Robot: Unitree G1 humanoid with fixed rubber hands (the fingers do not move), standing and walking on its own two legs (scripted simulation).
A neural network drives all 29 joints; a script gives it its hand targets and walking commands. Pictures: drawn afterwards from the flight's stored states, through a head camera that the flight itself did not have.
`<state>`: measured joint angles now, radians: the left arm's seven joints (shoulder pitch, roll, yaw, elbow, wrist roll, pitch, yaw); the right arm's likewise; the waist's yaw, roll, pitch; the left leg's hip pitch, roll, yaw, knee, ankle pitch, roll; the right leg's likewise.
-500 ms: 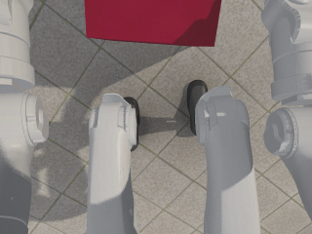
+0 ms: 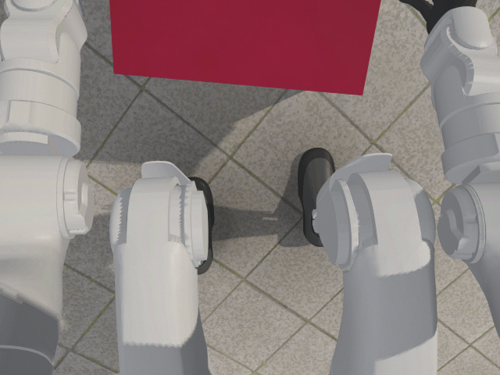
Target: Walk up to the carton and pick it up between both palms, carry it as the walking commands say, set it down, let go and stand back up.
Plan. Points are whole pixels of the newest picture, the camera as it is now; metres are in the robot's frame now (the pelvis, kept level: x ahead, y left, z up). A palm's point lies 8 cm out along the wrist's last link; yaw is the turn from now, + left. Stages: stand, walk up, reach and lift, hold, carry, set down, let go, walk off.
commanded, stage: reach and lift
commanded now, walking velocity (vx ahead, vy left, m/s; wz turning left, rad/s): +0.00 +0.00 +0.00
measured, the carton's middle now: out of the picture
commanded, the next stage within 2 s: none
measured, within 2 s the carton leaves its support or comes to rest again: leaves its support in 1.52 s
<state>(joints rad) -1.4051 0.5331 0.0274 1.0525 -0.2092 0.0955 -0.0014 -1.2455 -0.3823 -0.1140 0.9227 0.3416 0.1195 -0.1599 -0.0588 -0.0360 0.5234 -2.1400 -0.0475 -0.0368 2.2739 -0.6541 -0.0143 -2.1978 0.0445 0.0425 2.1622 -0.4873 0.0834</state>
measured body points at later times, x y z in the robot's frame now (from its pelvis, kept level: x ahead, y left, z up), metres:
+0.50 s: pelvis +0.00 +0.00 +0.00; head +0.37 +0.02 +0.23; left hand +0.56 +0.19 -0.20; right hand +0.52 -0.23 -0.19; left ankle +0.10 +0.12 -0.33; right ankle +0.15 -0.13 -0.33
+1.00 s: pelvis -0.01 +0.00 +0.00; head +0.37 +0.03 +0.23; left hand +0.55 +0.18 -0.20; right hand +0.54 -0.18 -0.18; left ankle +0.10 +0.12 -0.33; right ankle +0.15 -0.14 -0.33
